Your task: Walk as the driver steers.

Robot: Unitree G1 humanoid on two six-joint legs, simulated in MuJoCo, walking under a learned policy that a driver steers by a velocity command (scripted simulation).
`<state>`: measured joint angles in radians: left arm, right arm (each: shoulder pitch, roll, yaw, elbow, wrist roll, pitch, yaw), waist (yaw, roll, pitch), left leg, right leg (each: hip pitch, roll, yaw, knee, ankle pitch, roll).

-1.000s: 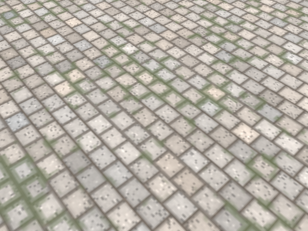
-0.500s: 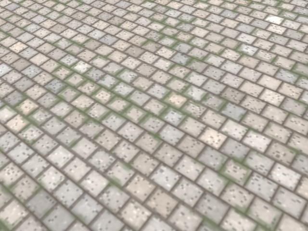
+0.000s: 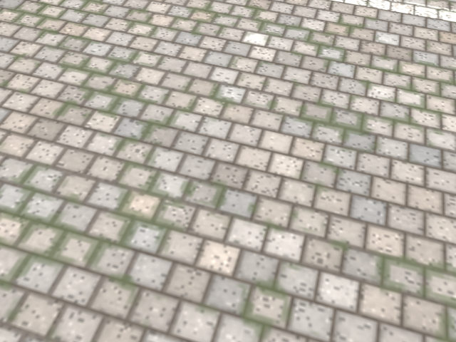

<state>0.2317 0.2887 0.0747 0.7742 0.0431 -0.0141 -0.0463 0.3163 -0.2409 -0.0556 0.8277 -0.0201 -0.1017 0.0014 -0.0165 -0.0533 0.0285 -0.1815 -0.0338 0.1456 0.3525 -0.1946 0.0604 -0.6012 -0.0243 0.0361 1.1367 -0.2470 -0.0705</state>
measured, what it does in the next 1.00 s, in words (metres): walks ahead: right foot, then left foot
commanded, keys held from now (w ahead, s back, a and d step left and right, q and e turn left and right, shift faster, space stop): w+e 0.34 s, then w+q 0.66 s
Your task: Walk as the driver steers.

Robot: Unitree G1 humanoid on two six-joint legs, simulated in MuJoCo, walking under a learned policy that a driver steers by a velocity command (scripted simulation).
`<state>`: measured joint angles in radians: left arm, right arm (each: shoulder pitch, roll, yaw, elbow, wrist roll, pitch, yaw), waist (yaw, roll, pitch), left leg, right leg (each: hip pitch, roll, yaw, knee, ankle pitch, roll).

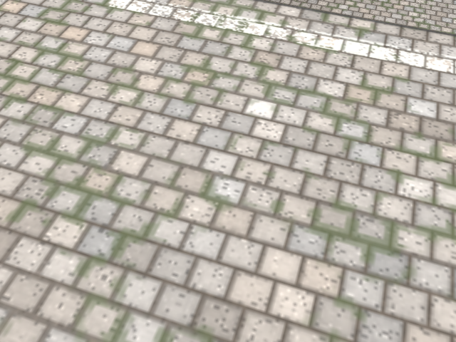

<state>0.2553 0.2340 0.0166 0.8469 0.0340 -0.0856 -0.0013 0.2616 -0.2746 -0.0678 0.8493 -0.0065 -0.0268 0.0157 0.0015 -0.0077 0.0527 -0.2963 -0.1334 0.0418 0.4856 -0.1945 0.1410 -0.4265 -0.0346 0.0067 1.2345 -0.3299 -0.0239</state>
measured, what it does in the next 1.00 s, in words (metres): walks ahead, turning left: right foot, then left foot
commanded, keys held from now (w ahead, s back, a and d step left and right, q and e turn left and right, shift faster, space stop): w+q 0.36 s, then w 0.04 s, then s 0.36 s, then s+q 0.04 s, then w+q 0.20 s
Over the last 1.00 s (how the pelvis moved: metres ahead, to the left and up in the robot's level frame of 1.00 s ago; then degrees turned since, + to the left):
0.56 -0.08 -0.01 1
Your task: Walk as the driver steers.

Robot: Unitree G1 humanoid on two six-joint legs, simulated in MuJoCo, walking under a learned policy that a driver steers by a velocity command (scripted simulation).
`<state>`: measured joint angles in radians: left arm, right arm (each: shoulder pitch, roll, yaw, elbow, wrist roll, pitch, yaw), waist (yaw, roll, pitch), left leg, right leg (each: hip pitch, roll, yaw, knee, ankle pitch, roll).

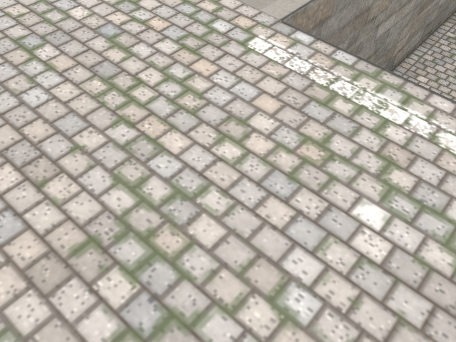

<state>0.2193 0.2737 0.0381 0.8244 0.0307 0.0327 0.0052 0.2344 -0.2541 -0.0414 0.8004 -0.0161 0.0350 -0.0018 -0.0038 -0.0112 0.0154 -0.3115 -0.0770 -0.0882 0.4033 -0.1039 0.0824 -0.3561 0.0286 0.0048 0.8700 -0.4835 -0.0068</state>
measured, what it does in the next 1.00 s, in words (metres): walks ahead, turning left: right foot, then left foot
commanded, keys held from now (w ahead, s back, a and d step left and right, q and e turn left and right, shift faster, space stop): w+q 1.00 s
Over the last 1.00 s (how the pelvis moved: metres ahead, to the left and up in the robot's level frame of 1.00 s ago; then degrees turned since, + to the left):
0.34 -0.01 0.01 23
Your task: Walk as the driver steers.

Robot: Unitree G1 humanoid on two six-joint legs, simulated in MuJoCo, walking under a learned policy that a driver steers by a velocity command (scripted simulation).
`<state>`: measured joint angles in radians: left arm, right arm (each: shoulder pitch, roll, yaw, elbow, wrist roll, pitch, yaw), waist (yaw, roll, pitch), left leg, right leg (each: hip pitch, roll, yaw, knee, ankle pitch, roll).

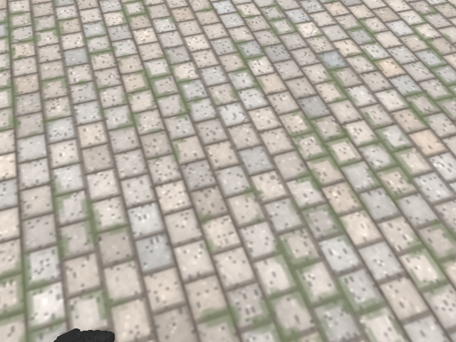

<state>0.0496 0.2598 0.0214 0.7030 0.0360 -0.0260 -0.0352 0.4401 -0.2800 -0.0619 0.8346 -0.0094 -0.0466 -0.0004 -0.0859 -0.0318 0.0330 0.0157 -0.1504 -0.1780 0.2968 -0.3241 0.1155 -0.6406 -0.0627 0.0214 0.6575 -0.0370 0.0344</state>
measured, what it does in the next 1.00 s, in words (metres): walks ahead, turning left: right foot, then left foot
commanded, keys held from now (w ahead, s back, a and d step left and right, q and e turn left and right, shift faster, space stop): w+q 0.66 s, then w+e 0.34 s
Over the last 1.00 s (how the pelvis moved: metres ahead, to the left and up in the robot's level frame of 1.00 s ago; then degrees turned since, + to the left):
0.36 0.17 -0.01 34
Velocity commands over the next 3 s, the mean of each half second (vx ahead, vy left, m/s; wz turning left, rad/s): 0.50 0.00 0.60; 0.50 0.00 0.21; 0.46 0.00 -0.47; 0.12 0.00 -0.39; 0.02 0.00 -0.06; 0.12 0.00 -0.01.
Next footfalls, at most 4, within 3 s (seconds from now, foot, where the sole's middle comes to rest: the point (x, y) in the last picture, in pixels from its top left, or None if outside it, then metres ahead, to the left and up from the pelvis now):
0.08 right None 0.24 -0.12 -0.77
0.60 left None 0.45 0.16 -0.77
1.16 right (165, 243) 0.79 0.16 -0.77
1.62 left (111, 187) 1.02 0.35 -0.77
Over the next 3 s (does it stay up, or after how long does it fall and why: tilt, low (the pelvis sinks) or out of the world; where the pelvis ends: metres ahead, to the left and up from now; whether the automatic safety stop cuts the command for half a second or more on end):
stays up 0.98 0.26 0.00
